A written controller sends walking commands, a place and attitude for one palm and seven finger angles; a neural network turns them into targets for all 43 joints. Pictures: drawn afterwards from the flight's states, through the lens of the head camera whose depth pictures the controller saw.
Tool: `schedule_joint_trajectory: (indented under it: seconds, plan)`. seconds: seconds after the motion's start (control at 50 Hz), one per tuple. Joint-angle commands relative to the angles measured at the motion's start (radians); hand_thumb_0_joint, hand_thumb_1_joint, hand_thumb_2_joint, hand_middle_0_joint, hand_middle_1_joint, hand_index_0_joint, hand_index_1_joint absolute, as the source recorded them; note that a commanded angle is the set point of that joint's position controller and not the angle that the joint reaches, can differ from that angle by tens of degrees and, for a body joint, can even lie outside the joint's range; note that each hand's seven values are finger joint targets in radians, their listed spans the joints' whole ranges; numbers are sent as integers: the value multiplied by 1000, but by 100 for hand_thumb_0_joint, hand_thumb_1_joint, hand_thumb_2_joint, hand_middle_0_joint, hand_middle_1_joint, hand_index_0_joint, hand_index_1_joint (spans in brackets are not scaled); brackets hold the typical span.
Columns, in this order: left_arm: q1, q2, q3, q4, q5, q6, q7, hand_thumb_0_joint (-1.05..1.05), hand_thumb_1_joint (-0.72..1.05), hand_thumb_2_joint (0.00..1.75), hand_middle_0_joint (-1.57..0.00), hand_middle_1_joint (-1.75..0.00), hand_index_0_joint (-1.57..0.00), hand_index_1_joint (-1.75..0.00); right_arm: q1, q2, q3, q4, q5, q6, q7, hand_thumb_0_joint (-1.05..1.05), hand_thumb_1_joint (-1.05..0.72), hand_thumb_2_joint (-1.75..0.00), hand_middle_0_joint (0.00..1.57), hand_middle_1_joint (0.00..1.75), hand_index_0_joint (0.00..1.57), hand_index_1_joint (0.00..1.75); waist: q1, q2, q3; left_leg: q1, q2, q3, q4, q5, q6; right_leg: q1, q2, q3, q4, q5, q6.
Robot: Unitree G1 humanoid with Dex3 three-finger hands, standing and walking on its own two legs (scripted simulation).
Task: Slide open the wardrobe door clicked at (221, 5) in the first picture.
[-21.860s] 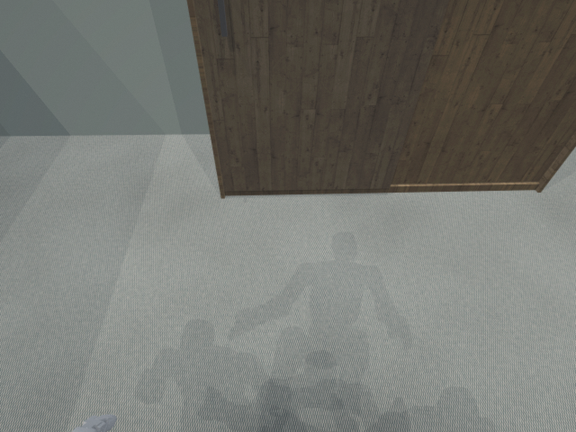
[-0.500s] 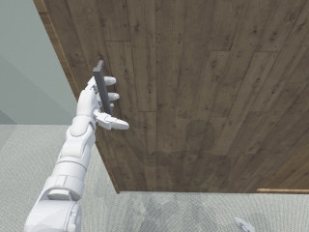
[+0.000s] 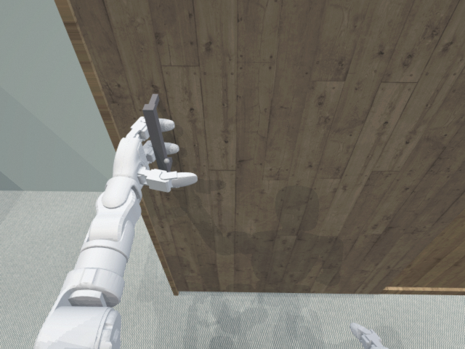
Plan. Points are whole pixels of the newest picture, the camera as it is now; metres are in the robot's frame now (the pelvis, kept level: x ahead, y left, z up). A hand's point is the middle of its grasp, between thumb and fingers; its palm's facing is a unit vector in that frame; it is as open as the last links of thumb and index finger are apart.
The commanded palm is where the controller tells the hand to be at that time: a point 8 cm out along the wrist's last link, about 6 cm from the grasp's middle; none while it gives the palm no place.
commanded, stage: grip the handle and tug to test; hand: left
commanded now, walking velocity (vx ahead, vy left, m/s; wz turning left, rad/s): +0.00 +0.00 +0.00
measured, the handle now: (160, 140) +0.46 +0.16 +0.13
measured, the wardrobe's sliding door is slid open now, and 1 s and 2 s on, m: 0.00 0.00 0.01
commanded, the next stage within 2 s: tug the door sideways, standing still in 1.14 s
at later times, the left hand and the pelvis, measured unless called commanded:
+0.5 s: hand (167, 158) +0.41 +0.13 +0.13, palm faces +0.02 -1.00 -0.01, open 5.4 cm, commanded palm +0.38 +0.18 +0.13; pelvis +0.00 +0.01 +0.00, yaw +0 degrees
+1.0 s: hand (168, 159) +0.40 +0.13 +0.13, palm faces +0.02 -1.00 -0.01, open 5.5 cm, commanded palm +0.36 +0.18 +0.13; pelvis +0.01 +0.00 +0.00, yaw +0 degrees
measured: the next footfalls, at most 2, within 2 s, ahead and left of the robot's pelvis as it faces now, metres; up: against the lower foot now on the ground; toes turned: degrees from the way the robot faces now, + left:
none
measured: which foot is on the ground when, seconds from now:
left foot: down 0.00-1.00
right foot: down 0.00-1.00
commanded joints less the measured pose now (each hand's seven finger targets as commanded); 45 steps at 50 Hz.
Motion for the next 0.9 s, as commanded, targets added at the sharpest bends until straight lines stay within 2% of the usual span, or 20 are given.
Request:
schedule_joint_trajectory:
  seconds: [0.0, 0.04, 0.08, 0.14, 0.2, 0.22, 0.24, 0.28, 0.3, 0.32, 0.36, 0.4, 0.52, 0.56, 0.58, 0.66, 0.72, 0.78, 0.82, 0.88]
  plan:
    - [-406, 158, 59, -231, -18, -71, -11, 0, 20, 60, -38, -130, -38, -130, -55, -123, -45, -136, 8, -37, -17, 0, -90, -90, 20, 30, 20, 30, 10, -41, -242, 212, -33, -10, -43, 188, 40, -14, 15, -3, -88, 379, -5]
    - [-399, 142, 45, -242, -18, -74, -10, 0, 29, 64, -38, -131, -38, -131, -56, -121, -45, -144, 7, -37, -16, 0, -90, -90, 20, 30, 20, 30, 16, -25, -250, 221, -32, -12, -45, 198, 39, -11, 17, -5, -84, 378, -7]
    - [-437, 107, 8, -254, -16, -72, -8, 0, 39, 68, -40, -133, -40, -133, -58, -118, -44, -141, 9, -41, -14, 0, -90, -90, 20, 30, 20, 30, 0, -1, -243, 237, -29, -16, -42, 180, 35, -41, 18, -10, -86, 345, -7]
    - [-429, 135, 34, -216, -14, -67, 4, 0, 53, 74, -41, -135, -41, -135, -51, -126, -45, -135, 8, -37, -18, 0, -90, -90, 20, 30, 20, 30, -1, -53, -228, 216, -26, -22, -48, 161, 38, -43, 20, -12, -92, 321, -6]
    - [-456, 101, 3, -247, -5, -71, 7, 0, 67, 80, -43, -137, -43, -137, -45, -122, -49, -136, 5, -41, -15, 0, -90, -90, 20, 30, 20, 30, -5, -33, -272, 254, -26, -26, -42, 197, 35, -46, 21, -15, -81, 347, -7]
    - [-429, 120, 17, -240, -1, -71, 11, 0, 71, 82, -43, -137, -43, -137, -40, -128, -51, -136, 5, -40, -15, 0, -90, -90, 20, 30, 20, 30, 1, -42, -278, 256, -23, -29, -40, 205, 36, -40, 22, -16, -80, 344, -8]
    - [-444, 95, -7, -251, 1, -70, 11, 0, 76, 84, -44, -138, -44, -138, -43, -122, -49, -136, 6, -40, -13, 0, -90, -90, 20, 30, 20, 30, -3, -7, -284, 265, -24, -27, -40, 214, 34, -45, 20, -17, -76, 350, -9]
    - [-453, 71, -27, -244, 1, -64, 13, 0, 85, 88, -44, -139, -44, -139, -39, -121, -50, -130, 5, -43, -9, 0, -90, -90, 20, 30, 20, 30, -12, -16, -268, 269, -23, -30, -36, 212, 33, -62, 22, -20, -78, 346, -8]
    - [-446, 93, -4, -229, 0, -62, 15, 0, 90, 90, -45, -140, -45, -140, -36, -124, -51, -125, 5, -42, -10, 0, -90, -90, 20, 30, 20, 30, -6, -30, -260, 257, -21, -31, -38, 206, 32, -59, 23, -21, -80, 342, -9]
    - [-440, 113, 4, -224, 5, -62, 17, 0, 90, 90, -45, -140, -45, -140, -33, -130, -51, -127, 5, -37, -12, 0, -90, -90, 20, 30, 20, 30, -5, -39, -258, 249, -21, -31, -41, 201, 34, -49, 23, -19, -83, 334, -9]
    - [-483, 83, -22, -224, 4, -60, 15, 0, 90, 90, -45, -140, -45, -140, -39, -123, -49, -127, 6, -39, -12, 0, -90, -90, 20, 30, 20, 30, -16, -36, -239, 241, -24, -30, -41, 182, 35, -63, 22, -17, -86, 326, -7]
    - [-465, 69, -31, -228, 6, -59, 14, 0, 90, 90, -45, -140, -45, -140, -39, -122, -50, -128, 6, -40, -11, 0, -90, -90, 20, 30, 20, 30, -8, -10, -254, 258, -24, -32, -40, 199, 32, -63, 22, -20, -80, 331, -11]
    - [-508, 69, -44, -203, 14, -60, 23, 0, 90, 90, -45, -140, -45, -140, -25, -126, -51, -118, 4, -39, -12, 0, -90, -90, 20, 30, 20, 30, -26, -47, -231, 253, -22, -41, -40, 177, 35, -84, 24, -23, -88, 303, -8]
    - [-518, 53, -58, -219, 14, -63, 21, 0, 90, 90, -45, -140, -45, -140, -29, -124, -51, -122, 4, -43, -9, 0, -90, -90, 20, 30, 20, 30, -26, -36, -257, 263, -25, -41, -37, 182, 36, -82, 22, -21, -83, 313, -8]
    - [-502, 72, -33, -216, 12, -65, 22, 0, 90, 90, -45, -140, -45, -140, -28, -124, -52, -119, 4, -45, -9, 0, -90, -90, 20, 30, 20, 30, -15, -33, -267, 265, -25, -40, -35, 194, 34, -74, 22, -20, -81, 325, -10]
    - [-485, 46, -62, -229, 12, -69, 15, 0, 90, 90, -45, -140, -45, -140, -30, -121, -50, -124, 4, -46, -4, 0, -90, -90, 20, 30, 20, 30, -15, -12, -270, 275, -25, -40, -32, 210, 33, -73, 22, -23, -76, 338, -11]
    - [-468, 94, -24, -209, 10, -70, 13, 0, 90, 90, -45, -140, -45, -140, -29, -128, -51, -122, 4, -41, -7, 0, -90, -90, 20, 30, 20, 30, -11, -40, -256, 249, -26, -34, -33, 198, 37, -55, 21, -17, -83, 343, -9]
    - [-431, 52, -54, -253, 3, -74, 0, 0, 90, 90, -45, -140, -45, -140, -43, -120, -51, -138, 6, -48, -1, 0, -90, -90, 20, 30, 20, 30, 0, -14, -273, 262, -30, -27, -30, 219, 36, -45, 21, -17, -75, 372, -10]
    - [-375, 90, -19, -251, -1, -71, -3, 0, 90, 90, -45, -140, -45, -140, -41, -126, -51, -143, 3, -46, -1, 0, -90, -90, 20, 30, 20, 30, 13, -40, -280, 250, -30, -25, -29, 235, 38, -16, 20, -17, -74, 397, -9]
    - [-327, 75, -28, -302, -8, -66, -15, 0, 90, 90, -45, -140, -45, -140, -54, -120, -50, -157, 5, -44, 3, 0, -90, -90, 20, 30, 20, 30, 22, -39, -287, 249, -32, -13, -30, 266, 40, 13, 18, -13, -69, 450, -9]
